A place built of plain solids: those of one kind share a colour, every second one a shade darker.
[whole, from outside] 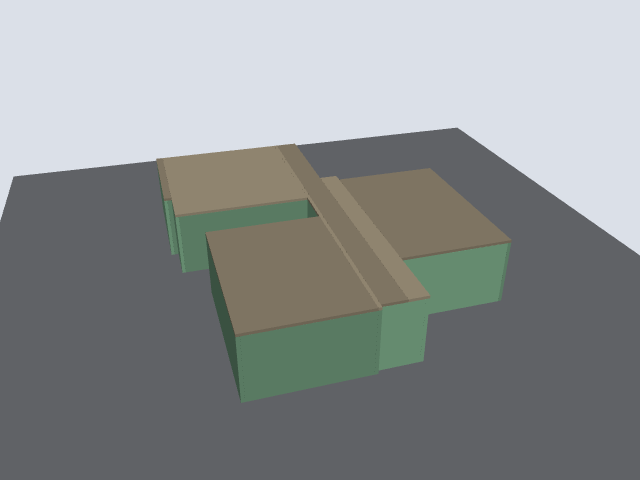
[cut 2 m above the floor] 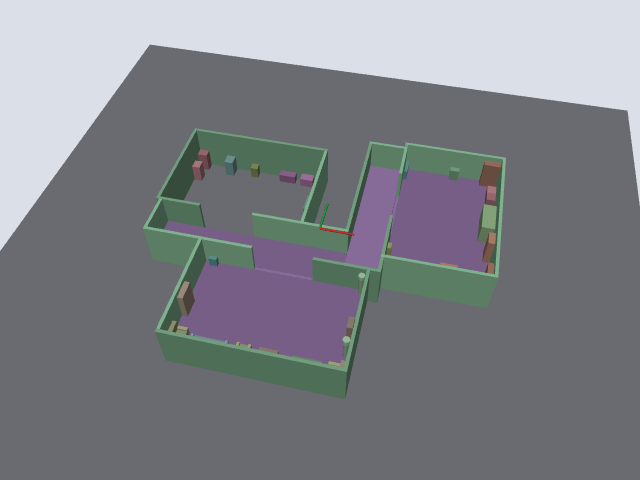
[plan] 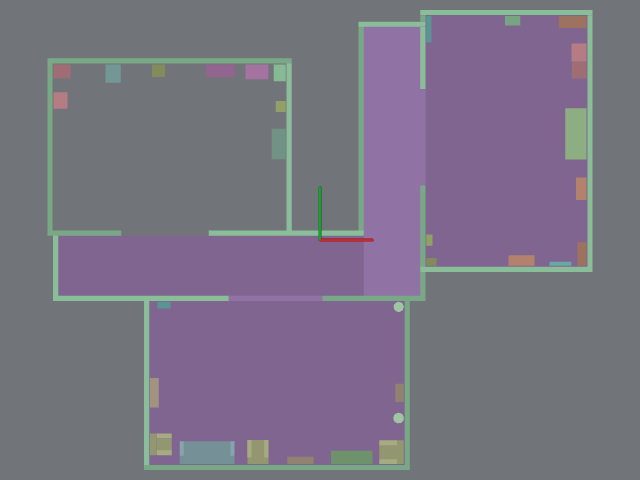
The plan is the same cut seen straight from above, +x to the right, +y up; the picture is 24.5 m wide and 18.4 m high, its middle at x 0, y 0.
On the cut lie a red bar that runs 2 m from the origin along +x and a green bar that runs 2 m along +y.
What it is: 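One storey of an old house, long lived in; a hall and three lower rooms beside it, each open to the hall along a stretch without wall, rail or kerb; a room's floor lies below the hall's by a bare drop, by one riser or not at all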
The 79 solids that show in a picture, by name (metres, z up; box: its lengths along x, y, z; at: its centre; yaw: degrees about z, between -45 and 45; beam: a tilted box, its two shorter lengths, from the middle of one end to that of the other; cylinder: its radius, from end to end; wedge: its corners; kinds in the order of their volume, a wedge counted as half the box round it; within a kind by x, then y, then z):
{
 "floor_1": {"box": [11.71, 2.3, 1.08], "at": [-4.18, -0.99, 0.49]},
 "floor_2": {"box": [3.6, 0.2, 1.08], "at": [-1.71, -2.24, 0.49]},
 "floor_3": {"box": [9.79, 6.28, 1.08], "at": [-1.65, -5.48, 0.49]},
 "floor_4": {"box": [2.16, 10.31, 1.08], "at": [2.76, 3.02, 0.49]},
 "floor_5": {"box": [0.2, 3.69, 0.9], "at": [3.94, 3.94, 0.4]},
 "floor_6": {"box": [6.21, 9.64, 0.9], "at": [7.15, 3.8, 0.4]},
 "wall_1": {"box": [0.2, 6.4, 3.9], "at": [-10.35, 3.56, 1.9]},
 "wall_2": {"box": [0.2, 2.3, 3.9], "at": [-10.13, -0.99, 1.9]},
 "wall_3": {"box": [2.84, 0.2, 3.9], "at": [-9.03, 0.26, 1.9]},
 "wall_4": {"box": [6.72, 0.2, 3.9], "at": [-6.87, -2.24, 1.9]},
 "wall_5": {"box": [0.2, 6.28, 3.9], "at": [-6.65, -5.48, 1.9]},
 "wall_6": {"box": [9.37, 0.2, 3.9], "at": [-5.77, 6.86, 1.9]},
 "wall_7": {"box": [10.19, 0.2, 3.9], "at": [-1.65, -8.72, 1.9]},
 "wall_8": {"box": [5.95, 0.2, 3.9], "at": [-1.3, 0.26, 1.9]},
 "wall_9": {"box": [0.2, 6.4, 3.9], "at": [-1.18, 3.56, 1.9]},
 "wall_10": {"box": [0.2, 7.81, 3.9], "at": [1.58, 4.27, 1.9]},
 "wall_11": {"box": [3.95, 0.2, 3.9], "at": [2.07, -2.24, 1.9]},
 "wall_12": {"box": [2.56, 0.2, 3.9], "at": [2.76, 8.27, 1.9]},
 "wall_13": {"box": [0.2, 6.28, 3.9], "at": [3.34, -5.48, 1.9]},
 "wall_14": {"box": [0.2, 0.91, 3.9], "at": [3.94, -1.68, 1.9]},
 "wall_15": {"box": [0.2, 3.11, 3.9], "at": [3.94, 0.53, 1.9]},
 "wall_16": {"box": [0.2, 2.39, 3.9], "at": [3.94, 6.98, 1.9]},
 "wall_17": {"box": [0.2, 0.25, 3.9], "at": [3.94, 8.5, 1.9]},
 "wall_18": {"box": [6.61, 0.2, 3.9], "at": [7.15, -1.12, 1.9]},
 "wall_19": {"box": [6.61, 0.2, 3.9], "at": [7.15, 8.72, 1.9]},
 "wall_20": {"box": [0.2, 9.64, 3.9], "at": [10.35, 3.8, 1.9]},
 "roof_1": {"box": [9.37, 6.6, 0.16], "at": [-5.77, 3.66, 3.93]},
 "roof_2": {"box": [14.27, 1.11, 0.16], "at": [-3.1, -1.78, 3.93]},
 "roof_3": {"box": [10.19, 6.48, 0.16], "at": [-1.65, -5.58, 3.93]},
 "roof_4": {"box": [20.9, 0.2, 0.16], "at": [0.0, 0.26, 3.93]},
 "roof_5": {"box": [20.68, 1.39, 0.16], "at": [0.11, -0.53, 3.93]},
 "roof_6": {"box": [8.97, 8.01, 0.16], "at": [5.96, 4.37, 3.93]},
 "roof_7": {"box": [6.61, 0.45, 0.16], "at": [7.15, 8.6, 3.93]},
 "metal_shelving_1": {"box": [1.0, 0.41, 1.84], "at": [7.73, -0.79, 1.77]},
 "metal_shelving_2": {"box": [1.07, 0.46, 1.89], "at": [9.69, 8.36, 1.79]},
 "metal_shelving_3": {"box": [0.4, 0.87, 1.8], "at": [10.02, 1.96, 1.75]},
 "metal_shelving_4": {"box": [0.35, 0.9, 1.98], "at": [10.04, -0.54, 1.84]},
 "workbench_1": {"box": [0.82, 1.96, 1.4], "at": [9.81, 4.07, 1.55]},
 "bookcase_1": {"box": [0.34, 1.14, 1.81], "at": [-6.34, -5.86, 1.93]},
 "bookcase_2": {"box": [1.02, 0.29, 1.74], "at": [-0.74, -8.45, 1.9]},
 "bookcase_3": {"box": [0.33, 0.71, 1.87], "at": [3.05, -5.86, 1.96]},
 "armchair_1": {"box": [0.25, 0.84, 1.01], "at": [-6.39, -7.83, 1.53]},
 "armchair_2": {"box": [0.59, 0.19, 0.12], "at": [-5.97, -8.16, 1.56]},
 "armchair_3": {"box": [0.59, 0.65, 0.48], "at": [-5.97, -7.93, 1.26]},
 "armchair_4": {"box": [0.59, 0.19, 0.6], "at": [-5.97, -7.51, 1.32]},
 "armchair_5": {"box": [0.16, 0.67, 0.63], "at": [-2.71, -8.0, 1.34]},
 "armchair_6": {"box": [0.81, 0.25, 1.04], "at": [-2.38, -8.46, 1.54]},
 "armchair_7": {"box": [0.65, 0.67, 0.48], "at": [-2.3, -8.0, 1.27]},
 "armchair_8": {"box": [0.16, 0.67, 0.14], "at": [-2.06, -8.0, 1.58]},
 "armchair_9": {"box": [0.68, 0.19, 0.63], "at": [2.61, -8.5, 1.34]},
 "armchair_10": {"box": [0.68, 0.72, 0.48], "at": [2.61, -8.04, 1.26]},
 "armchair_11": {"box": [0.68, 0.19, 0.15], "at": [2.61, -7.77, 1.58]},
 "armchair_12": {"box": [0.26, 0.91, 1.01], "at": [3.08, -8.13, 1.53]},
 "carton_stack_1": {"box": [0.54, 0.63, 1.32], "at": [-9.95, 5.35, 0.61]},
 "carton_stack_2": {"box": [0.65, 0.54, 1.41], "at": [-9.89, 6.46, 0.66]},
 "carton_stack_3": {"box": [0.57, 0.65, 0.72], "at": [9.93, 6.51, 1.21]},
 "carton_stack_4": {"box": [0.57, 0.69, 0.68], "at": [9.93, 7.18, 1.19]},
 "sofa_1": {"box": [0.16, 0.56, 0.6], "at": [-5.3, -7.99, 1.33]},
 "sofa_2": {"box": [2.11, 0.32, 0.82], "at": [-4.33, -8.43, 1.44]},
 "sofa_3": {"box": [1.95, 0.56, 0.48], "at": [-4.25, -7.99, 1.27]},
 "sofa_4": {"box": [0.16, 0.56, 0.12], "at": [-3.35, -7.99, 1.57]},
 "tv_unit_1": {"box": [1.59, 0.51, 1.17], "at": [1.22, -8.33, 1.61]},
 "tall_odds_1": {"box": [0.5, 0.48, 0.87], "at": [-6.19, 6.49, 0.39]},
 "tall_odds_2": {"box": [0.39, 0.42, 1.16], "at": [-1.51, 5.12, 0.53]},
 "tall_odds_3": {"box": [0.24, 0.43, 1.84], "at": [4.2, -0.01, 1.77]},
 "tall_odds_4": {"box": [0.4, 0.3, 1.37], "at": [4.27, -0.84, 1.53]},
 "chest_drawers_1": {"box": [0.54, 1.17, 1.19], "at": [-1.58, 3.68, 0.55]},
 "trunk_1": {"box": [1.11, 0.49, 0.67], "at": [-3.81, 6.49, 0.28]},
 "trunk_2": {"box": [0.87, 0.57, 0.68], "at": [-2.42, 6.45, 0.29]},
 "washing_machine_1": {"box": [0.59, 0.7, 1.26], "at": [-7.93, 6.38, 0.58]},
 "crate_stack_1": {"box": [0.46, 0.64, 0.91], "at": [-1.54, 6.41, 0.41]},
 "crate_stack_2": {"box": [0.59, 0.36, 0.85], "at": [7.38, 8.41, 1.27]},
 "radiator_1": {"box": [0.5, 0.26, 0.63], "at": [-5.98, -2.5, 1.34]},
 "radiator_2": {"box": [0.2, 1.02, 0.72], "at": [4.17, 8.08, 1.21]},
 "radiator_3": {"box": [0.84, 0.16, 0.88], "at": [9.21, -0.91, 1.29]},
 "floor_lamp_round_1": {"cylinder": 0.14, "from": [3.01, -6.82, 1.03], "to": [3.01, -6.82, 2.38]},
 "floor_lamp_round_2": {"cylinder": 0.2, "from": [3.01, -6.82, 2.38], "to": [3.01, -6.82, 2.71]},
 "floor_lamp_round_3": {"cylinder": 0.14, "from": [3.02, -2.56, 1.03], "to": [3.02, -2.56, 2.47]},
 "floor_lamp_round_4": {"cylinder": 0.19, "from": [3.02, -2.56, 2.47], "to": [3.02, -2.56, 2.73]}
}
